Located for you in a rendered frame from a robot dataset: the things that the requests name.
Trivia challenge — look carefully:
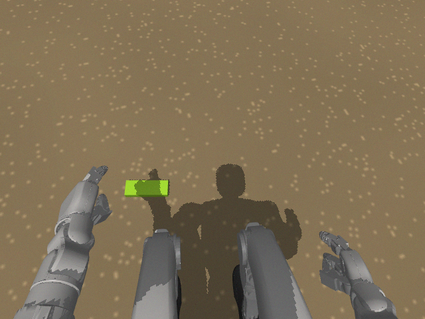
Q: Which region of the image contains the left robot hand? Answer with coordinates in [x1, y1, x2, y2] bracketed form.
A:
[58, 165, 112, 225]

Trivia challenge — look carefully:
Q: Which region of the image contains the right robot foot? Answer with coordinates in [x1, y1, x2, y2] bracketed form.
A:
[232, 265, 259, 319]

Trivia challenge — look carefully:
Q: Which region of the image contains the right robot arm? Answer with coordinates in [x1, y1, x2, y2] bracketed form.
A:
[350, 282, 398, 319]

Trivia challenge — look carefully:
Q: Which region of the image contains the small box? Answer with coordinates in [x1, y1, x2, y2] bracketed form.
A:
[124, 180, 169, 197]

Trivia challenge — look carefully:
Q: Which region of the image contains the left robot arm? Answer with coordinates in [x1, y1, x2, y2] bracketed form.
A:
[13, 214, 95, 319]

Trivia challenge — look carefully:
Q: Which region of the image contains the right robot hand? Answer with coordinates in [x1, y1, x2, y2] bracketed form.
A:
[319, 231, 374, 296]

